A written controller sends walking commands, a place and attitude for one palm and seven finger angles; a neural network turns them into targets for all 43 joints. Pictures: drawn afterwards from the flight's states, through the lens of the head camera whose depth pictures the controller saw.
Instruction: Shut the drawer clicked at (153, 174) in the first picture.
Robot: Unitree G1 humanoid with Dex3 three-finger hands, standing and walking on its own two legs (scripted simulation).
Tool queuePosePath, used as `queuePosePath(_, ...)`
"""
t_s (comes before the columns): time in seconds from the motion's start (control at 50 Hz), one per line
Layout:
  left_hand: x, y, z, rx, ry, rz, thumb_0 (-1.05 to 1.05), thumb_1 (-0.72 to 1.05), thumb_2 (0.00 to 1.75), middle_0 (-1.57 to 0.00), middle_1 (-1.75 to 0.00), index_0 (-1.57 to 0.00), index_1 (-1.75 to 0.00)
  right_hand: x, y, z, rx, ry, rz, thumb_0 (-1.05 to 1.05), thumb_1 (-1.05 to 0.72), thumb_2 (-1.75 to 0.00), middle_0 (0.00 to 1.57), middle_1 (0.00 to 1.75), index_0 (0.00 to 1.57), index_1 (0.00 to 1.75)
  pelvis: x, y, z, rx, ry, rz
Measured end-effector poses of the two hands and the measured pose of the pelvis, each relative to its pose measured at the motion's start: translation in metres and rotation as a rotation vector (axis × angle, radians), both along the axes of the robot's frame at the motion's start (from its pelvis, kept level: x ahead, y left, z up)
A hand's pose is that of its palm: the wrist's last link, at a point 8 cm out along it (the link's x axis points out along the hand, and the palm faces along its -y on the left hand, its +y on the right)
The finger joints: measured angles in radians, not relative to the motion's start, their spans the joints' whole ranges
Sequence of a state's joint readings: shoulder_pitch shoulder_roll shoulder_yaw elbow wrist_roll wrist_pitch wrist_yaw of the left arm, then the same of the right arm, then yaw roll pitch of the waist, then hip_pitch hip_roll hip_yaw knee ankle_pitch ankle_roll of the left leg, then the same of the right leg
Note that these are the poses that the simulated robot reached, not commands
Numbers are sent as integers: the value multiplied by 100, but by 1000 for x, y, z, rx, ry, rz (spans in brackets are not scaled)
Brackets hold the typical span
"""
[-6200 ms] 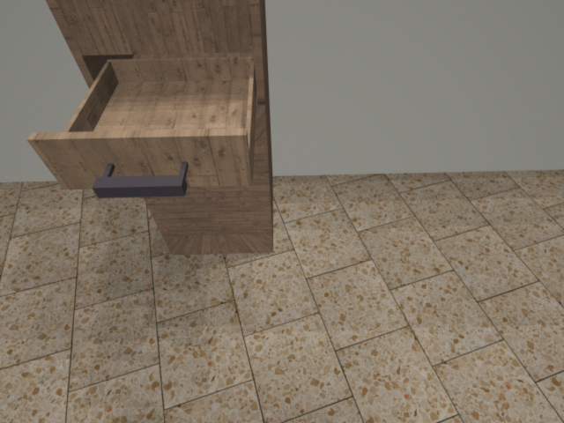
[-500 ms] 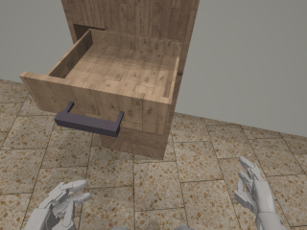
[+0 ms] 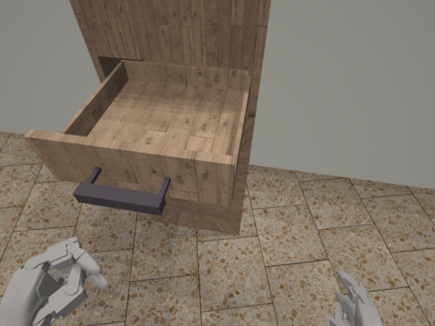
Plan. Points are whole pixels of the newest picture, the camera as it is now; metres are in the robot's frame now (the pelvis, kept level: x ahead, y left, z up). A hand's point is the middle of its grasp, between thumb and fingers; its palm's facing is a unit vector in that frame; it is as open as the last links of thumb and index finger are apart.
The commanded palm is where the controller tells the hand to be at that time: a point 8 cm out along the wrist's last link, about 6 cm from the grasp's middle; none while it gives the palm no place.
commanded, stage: raise the hand and make a fist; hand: left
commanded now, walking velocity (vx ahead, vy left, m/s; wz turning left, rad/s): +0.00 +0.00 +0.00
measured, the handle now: (125, 187) +0.34 +0.20 +0.08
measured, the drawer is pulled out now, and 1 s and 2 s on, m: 0.30 0.30 0.30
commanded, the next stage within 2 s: bring the fist close to the handle in 0.94 s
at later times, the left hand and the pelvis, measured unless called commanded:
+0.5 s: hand (82, 273) +0.16 +0.18 +0.15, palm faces -0.06 -0.99 -0.14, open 3.3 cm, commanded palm +0.11 +0.23 +0.17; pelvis +0.01 +0.01 +0.02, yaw +0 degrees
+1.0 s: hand (69, 268) +0.16 +0.19 +0.17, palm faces +0.02 -0.99 -0.16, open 3.3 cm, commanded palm +0.11 +0.23 +0.18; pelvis +0.01 -0.01 +0.03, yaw +0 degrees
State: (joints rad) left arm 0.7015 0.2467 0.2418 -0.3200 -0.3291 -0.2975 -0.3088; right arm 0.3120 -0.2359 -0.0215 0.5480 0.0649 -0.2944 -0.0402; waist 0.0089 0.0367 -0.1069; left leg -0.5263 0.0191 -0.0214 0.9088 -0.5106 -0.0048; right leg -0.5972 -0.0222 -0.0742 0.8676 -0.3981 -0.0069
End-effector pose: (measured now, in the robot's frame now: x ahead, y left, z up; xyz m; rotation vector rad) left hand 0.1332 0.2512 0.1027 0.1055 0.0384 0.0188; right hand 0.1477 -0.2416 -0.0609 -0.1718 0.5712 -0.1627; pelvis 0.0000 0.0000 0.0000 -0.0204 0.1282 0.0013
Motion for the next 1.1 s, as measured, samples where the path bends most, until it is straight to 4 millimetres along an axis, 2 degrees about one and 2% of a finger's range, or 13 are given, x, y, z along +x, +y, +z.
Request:
queuePosePath(0.12,4,-20,-3,-33,21,-112,2,91,90,-111,-128,-111,-128,28,7,21,-26,-121,40,2,-90,-90,20,30,19,30,0,7,2,-7,-20,4)
queuePosePath(0.24,16,-14,30,9,-95,-72,2,90,90,-123,-141,-123,-141,51,33,41,25,-218,83,2,-90,-90,20,30,19,30,6,10,8,-7,-51,2)
queuePosePath(0.32,17,-12,46,10,-120,-56,2,90,90,-131,-149,-131,-149,59,51,47,67,-248,120,2,-90,-90,20,30,20,30,10,12,12,-8,-74,1)
queuePosePath(0.44,16,-21,48,9,-38,-102,2,90,90,-137,-156,-137,-156,60,64,51,91,-250,156,2,-90,-90,21,30,20,31,11,14,18,-4,-100,-2)
queuePosePath(0.62,9,-9,79,50,-128,-37,2,90,90,-140,-159,-140,-159,53,53,50,75,-230,163,2,-90,-90,21,30,20,31,12,9,24,-4,-123,4)
queuePosePath(0.8,12,-23,61,25,-23,-86,2,90,90,-140,-160,-140,-160,47,32,54,57,-247,117,2,-90,-90,20,30,20,30,10,1,26,5,-131,-7)
queuePosePath(0.96,5,-14,77,61,-109,-15,2,90,90,-140,-160,-140,-160,45,23,52,54,-252,116,2,-90,-90,20,30,20,30,8,-7,27,4,-138,-2)
queuePosePath(1.1,9,-16,66,41,-49,-38,2,90,90,-140,-160,-140,-160,44,19,50,58,-256,110,2,-90,-90,20,30,20,30,6,-11,28,6,-138,-3)
